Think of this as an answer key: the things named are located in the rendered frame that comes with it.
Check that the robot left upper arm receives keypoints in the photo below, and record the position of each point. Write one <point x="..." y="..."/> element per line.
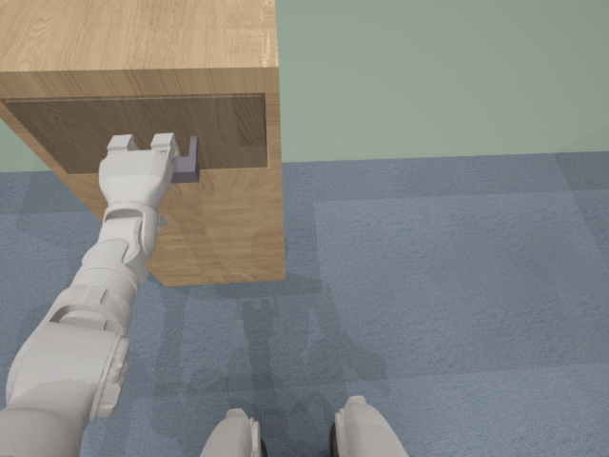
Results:
<point x="70" y="376"/>

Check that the drawer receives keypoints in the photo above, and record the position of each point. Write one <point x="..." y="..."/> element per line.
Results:
<point x="231" y="127"/>

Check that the left robot forearm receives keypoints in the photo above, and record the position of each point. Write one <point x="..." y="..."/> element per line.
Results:
<point x="105" y="287"/>

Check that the right robot thigh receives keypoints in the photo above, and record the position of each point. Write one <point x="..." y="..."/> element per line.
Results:
<point x="363" y="432"/>

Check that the cabinet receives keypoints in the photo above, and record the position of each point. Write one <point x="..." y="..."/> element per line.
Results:
<point x="229" y="227"/>

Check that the left robot hand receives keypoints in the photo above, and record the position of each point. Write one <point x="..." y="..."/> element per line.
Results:
<point x="128" y="174"/>

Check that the handle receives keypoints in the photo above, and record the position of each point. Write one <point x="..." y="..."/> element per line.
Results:
<point x="185" y="169"/>

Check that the left robot shin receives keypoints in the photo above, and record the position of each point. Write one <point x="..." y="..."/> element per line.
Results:
<point x="235" y="413"/>

